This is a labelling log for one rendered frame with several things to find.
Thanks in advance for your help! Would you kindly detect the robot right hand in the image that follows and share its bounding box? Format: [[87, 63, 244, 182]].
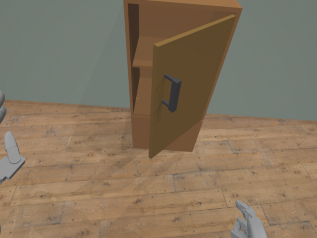
[[231, 200, 268, 238]]

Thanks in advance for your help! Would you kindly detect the handle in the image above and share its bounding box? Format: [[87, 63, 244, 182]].
[[162, 73, 181, 112]]

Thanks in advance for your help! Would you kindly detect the cupboard door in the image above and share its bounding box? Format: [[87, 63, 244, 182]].
[[149, 14, 236, 159]]

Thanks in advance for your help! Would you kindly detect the robot left hand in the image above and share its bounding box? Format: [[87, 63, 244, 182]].
[[0, 91, 25, 185]]

